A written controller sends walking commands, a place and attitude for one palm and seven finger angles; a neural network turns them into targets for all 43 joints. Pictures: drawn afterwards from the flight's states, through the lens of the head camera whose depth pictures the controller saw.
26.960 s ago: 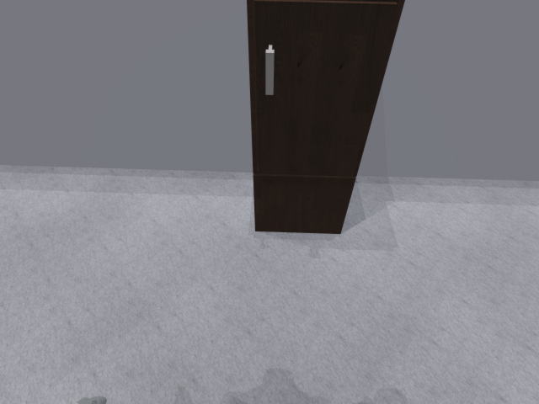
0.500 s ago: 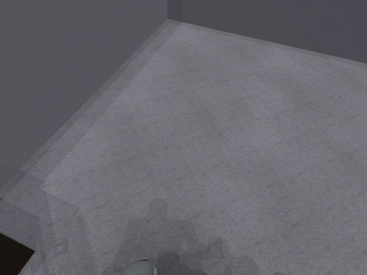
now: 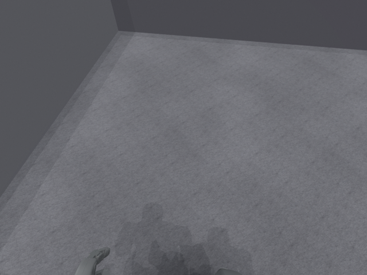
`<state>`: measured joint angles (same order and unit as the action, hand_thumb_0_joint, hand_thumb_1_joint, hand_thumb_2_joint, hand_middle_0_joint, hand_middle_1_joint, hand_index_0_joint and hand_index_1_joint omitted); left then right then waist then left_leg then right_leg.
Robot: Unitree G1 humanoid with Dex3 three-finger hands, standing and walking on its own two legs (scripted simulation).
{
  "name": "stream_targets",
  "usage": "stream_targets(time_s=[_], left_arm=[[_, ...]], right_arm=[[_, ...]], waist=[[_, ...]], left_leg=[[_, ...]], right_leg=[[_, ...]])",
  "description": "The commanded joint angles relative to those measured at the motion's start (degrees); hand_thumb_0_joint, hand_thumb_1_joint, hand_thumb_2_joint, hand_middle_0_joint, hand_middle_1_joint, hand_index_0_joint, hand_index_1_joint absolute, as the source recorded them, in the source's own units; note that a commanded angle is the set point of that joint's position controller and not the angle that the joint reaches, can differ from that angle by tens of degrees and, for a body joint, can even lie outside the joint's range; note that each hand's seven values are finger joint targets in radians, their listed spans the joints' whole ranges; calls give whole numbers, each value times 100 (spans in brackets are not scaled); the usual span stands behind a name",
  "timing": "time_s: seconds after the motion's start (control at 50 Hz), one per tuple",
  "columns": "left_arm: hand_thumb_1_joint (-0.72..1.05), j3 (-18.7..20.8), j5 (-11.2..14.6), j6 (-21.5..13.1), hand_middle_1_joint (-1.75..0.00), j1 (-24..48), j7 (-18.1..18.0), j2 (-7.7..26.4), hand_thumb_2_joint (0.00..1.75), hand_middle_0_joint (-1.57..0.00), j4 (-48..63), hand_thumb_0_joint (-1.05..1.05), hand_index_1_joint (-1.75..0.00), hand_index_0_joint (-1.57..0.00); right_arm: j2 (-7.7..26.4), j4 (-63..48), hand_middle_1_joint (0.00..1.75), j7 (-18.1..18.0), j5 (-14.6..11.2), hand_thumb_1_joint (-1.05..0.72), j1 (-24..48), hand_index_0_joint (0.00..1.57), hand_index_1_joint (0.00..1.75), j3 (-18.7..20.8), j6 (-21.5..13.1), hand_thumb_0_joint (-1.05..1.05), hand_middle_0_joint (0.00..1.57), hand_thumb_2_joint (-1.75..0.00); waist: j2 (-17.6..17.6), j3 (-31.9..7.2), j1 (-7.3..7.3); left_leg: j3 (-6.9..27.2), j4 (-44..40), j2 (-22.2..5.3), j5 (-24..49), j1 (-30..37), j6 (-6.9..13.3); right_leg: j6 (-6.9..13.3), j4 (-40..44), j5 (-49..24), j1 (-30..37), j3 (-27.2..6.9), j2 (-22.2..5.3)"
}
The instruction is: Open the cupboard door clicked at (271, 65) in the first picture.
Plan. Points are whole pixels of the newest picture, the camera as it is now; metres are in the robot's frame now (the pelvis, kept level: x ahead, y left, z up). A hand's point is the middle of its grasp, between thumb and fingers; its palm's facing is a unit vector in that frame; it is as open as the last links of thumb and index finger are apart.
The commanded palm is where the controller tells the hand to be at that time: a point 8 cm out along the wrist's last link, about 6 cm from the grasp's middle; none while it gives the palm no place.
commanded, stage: walk to a spot facing it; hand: left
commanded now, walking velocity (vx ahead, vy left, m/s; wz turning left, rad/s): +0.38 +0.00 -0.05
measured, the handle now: out of the picture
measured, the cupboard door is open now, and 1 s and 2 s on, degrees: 52 52 52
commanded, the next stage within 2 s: turn to face it in 0.58 s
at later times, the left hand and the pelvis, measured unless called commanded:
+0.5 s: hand (116, 229) +0.25 +0.20 -0.17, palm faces +0.04 -0.99 -0.14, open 7.4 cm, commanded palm none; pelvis +0.26 +0.02 +0.01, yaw -2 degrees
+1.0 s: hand (147, 138) +0.55 +0.14 -0.15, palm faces +0.08 -0.98 -0.19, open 7.1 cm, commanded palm none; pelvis +0.46 -0.04 +0.02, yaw +5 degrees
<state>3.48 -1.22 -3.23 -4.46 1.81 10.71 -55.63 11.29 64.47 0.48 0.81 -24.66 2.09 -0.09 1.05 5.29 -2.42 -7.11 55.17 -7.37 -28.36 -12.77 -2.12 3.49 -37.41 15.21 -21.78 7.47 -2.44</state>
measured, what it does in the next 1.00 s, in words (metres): walks ahead: left foot, then right foot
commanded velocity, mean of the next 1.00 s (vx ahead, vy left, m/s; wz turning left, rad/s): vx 0.22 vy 0.00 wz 0.13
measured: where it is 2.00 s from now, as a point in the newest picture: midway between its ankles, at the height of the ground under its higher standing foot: (205, 203)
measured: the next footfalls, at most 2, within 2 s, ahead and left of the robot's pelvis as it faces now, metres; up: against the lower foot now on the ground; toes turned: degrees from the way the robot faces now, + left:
left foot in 0.34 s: +0.33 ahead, +0.13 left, +0.00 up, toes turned +9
right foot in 0.76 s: +0.50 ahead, -0.15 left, +0.00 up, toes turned -11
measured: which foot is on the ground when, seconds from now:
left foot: up 0.00-0.32, down 0.34-0.76, up 0.78-1.00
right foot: down 0.00-0.36, up 0.38-0.74, down 0.76-1.00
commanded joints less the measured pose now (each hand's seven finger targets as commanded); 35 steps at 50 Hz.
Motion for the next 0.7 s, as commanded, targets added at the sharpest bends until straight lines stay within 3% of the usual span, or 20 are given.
stream_targets(time_s=[0.0, 0.04, 0.06, 0.14, 0.22, 0.24, 0.26, 0.28, 0.3, 0.32, 0.34, 0.36, 0.38, 0.4, 0.42, 0.46, 0.48, 0.54, 0.62, 0.68], left_arm=[[90, 129, 46, 20, -30, -1116, -222, 721, 90, -20, -147, 0, -30, -20], [90, 96, 5, -75, -30, -1003, -218, 559, 90, -20, -175, 0, -30, -20], [90, 85, 6, -110, -30, -1033, -206, 551, 90, -20, -208, 0, -30, -20], [90, 90, 20, -201, -30, -1350, -176, 578, 90, -20, -405, 0, -30, -20], [90, 70, 15, -198, -30, -1549, -191, 687, 90, -20, -604, 0, -30, -20], [90, 72, 26, -199, -30, -1535, -198, 714, 90, -20, -600, 0, -30, -20], [90, 79, 37, -197, -30, -1438, -203, 762, 90, -20, -605, 0, -30, -20], [90, 84, 44, -181, -30, -1360, -209, 753, 90, -20, -577, 0, -30, -20], [90, 57, 64, -162, -30, -1335, -192, 654, 90, -20, -506, 0, -30, -20], [90, 32, 91, -140, -30, -1566, -155, 377, 90, -20, -374, 0, -30, -20], [90, 6, 94, -193, -30, -1251, -129, 341, 90, -20, -116, 0, -30, -20], [90, 27, 50, -167, -30, -895, -166, 369, 90, -20, -61, 0, -30, -20], [90, 43, 31, -136, -30, -691, -136, 306, 90, -20, -50, 0, -30, -20], [90, 60, -17, -88, -30, -723, -82, 295, 90, -20, -123, 0, -30, -20], [90, 48, -46, -24, -30, -874, -36, 195, 90, -20, -193, 0, -30, -20], [90, 24, -58, 109, -30, -1078, -10, 21, 90, -20, -247, 0, -30, -20], [90, 19, -47, 155, -30, -1092, -7, -8, 90, -20, -236, 0, -30, -20], [90, 14, -43, 178, -30, -775, 12, -69, 90, -20, -111, 0, -30, -20], [90, 28, -31, 155, -30, -380, 35, 56, 90, -20, 30, 0, -30, -20], [90, 32, -40, 104, -30, -623, 4, 210, 90, -20, -51, 0, -30, -20]], right_arm=[[347, -724, 30, -52, 46, -90, 833, 20, 30, 131, -236, 0, 20, -90], [91, -523, 30, -22, 73, -90, 449, 20, 30, 101, -159, 0, 20, -90], [42, -503, 30, -4, 69, -90, 385, 20, 30, 92, -134, 0, 20, -90], [-74, -745, 30, 90, 57, -90, 964, 20, 30, 89, -193, 0, 20, -90], [48, -953, 30, 137, 31, -90, 1563, 20, 30, 114, -272, 0, 20, -90], [115, -964, 30, 126, 33, -90, 1559, 20, 30, 121, -287, 0, 20, -90], [186, -887, 30, 100, 42, -90, 1339, 20, 30, 134, -303, 0, 20, -90], [322, -715, 30, 57, 65, -90, 813, 20, 30, 159, -333, 0, 20, -90], [616, -477, 30, 0, 103, -90, 54, 20, 30, 242, -357, 0, 20, -90], [1270, -340, 30, -69, 202, -90, -734, 20, 30, 408, -376, 0, 20, -90], [1502, -296, 30, -118, 167, -90, -1113, 20, 30, 424, -307, 0, 20, -90], [1358, -322, 30, -125, 128, -90, -693, 20, 30, 390, -303, 0, 20, -90], [1095, -532, 30, -132, 117, -90, -150, 20, 30, 337, -333, 0, 20, -90], [783, -643, 30, -138, 124, -90, 216, 20, 30, 256, -383, 0, 20, -90], [602, -680, 30, -156, 112, -90, 435, 20, 30, 214, -432, 0, 20, -90], [539, -652, 30, -161, 82, -90, 491, 20, 30, 171, -507, 0, 20, -90], [550, -646, 30, -154, 66, -90, 487, 20, 30, 167, -509, 0, 20, -90], [567, -594, 30, -110, 80, -90, 396, 20, 30, 199, -450, 0, 20, -90], [620, -487, 30, -74, 108, -90, 229, 20, 30, 185, -357, 0, 20, -90], [634, -410, 30, -93, 102, -90, 173, 20, 30, 147, -290, 0, 20, -90]], waist=[[-857, -264, 425], [-753, -326, 166], [-680, -294, 115], [-558, -221, 242], [-832, -106, 329], [-786, -37, 244], [-721, -76, 51], [-607, -295, -214], [-83, -711, -531], [1214, -1415, -713], [1475, -1542, -767], [970, -1143, -599], [903, -576, -382], [621, -251, -171], [511, -72, 21], [448, -258, 209], [565, -283, 248], [380, -146, 214], [464, 41, 138], [303, -141, 279]], left_leg=[[623, 1235, -332, 760, -2364, 45], [408, 468, -247, 911, -1836, -21], [318, 152, -203, 1008, -1750, -52], [100, -1079, -9, 1440, -1863, -41], [-12, -1776, 161, 1578, -1744, 93], [-77, -1941, 230, 1621, -1517, 144], [-197, -2178, 366, 1680, -1086, 199], [-240, -2477, 486, 1874, -150, 283], [118, -2628, 257, 1938, 1218, 501], [2193, -2941, -1201, 1769, 2519, 1096], [3465, -3712, -2062, 1955, 2621, 1596], [3317, -3949, -2052, 1178, 1805, 1530], [3096, -4202, -1927, 597, 1007, 1406], [2620, -4414, -1711, 495, 496, 1196], [2016, -4484, -1508, 661, 139, 994], [1104, -4516, -1213, 1700, 126, 921], [814, -4551, -1128, 1879, 57, 924], [258, -4643, -934, 1867, -70, 891], [74, -4501, -1005, 1599, 39, 867], [-13, -3695, -843, 2205, 53, 710]], right_leg=[[732, 2694, 534, 1511, -2144, -1754], [654, 2697, -366, 1209, -1361, -1451], [651, 2707, -567, 1180, -1178, -1366], [655, 2564, -1413, 1670, -909, -1213], [510, 2284, -2043, 2131, -855, -1260], [479, 2153, -2343, 2084, -796, -1276], [409, 1824, -2807, 2002, -627, -1205], [277, 1117, -3162, 1658, -427, -1053], [80, -42, -2883, 831, -277, -808], [-217, -1874, -783, -556, 59, -39], [-188, -3391, 1585, -1240, -326, 346], [-112, -4104, 1445, -1562, -730, 62], [-149, -4318, 889, -1837, -880, -217], [-202, -4181, 417, -1775, -954, -417], [-267, -3879, 190, -1589, -916, -521], [-366, -3132, -29, -1334, -800, -568], [-395, -2761, -129, -1182, -733, -589], [-418, -1355, -464, -783, -424, -553], [-391, -305, -668, -415, -183, -359], [-324, 423, -747, 596, 58, -110]])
